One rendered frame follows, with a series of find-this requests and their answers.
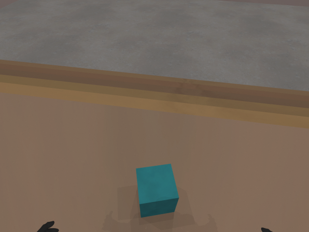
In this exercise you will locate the robot left hand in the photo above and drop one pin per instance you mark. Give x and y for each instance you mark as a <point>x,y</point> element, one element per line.
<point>46,227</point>

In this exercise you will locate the carton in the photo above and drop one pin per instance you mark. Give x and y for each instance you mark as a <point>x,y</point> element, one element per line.
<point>157,190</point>

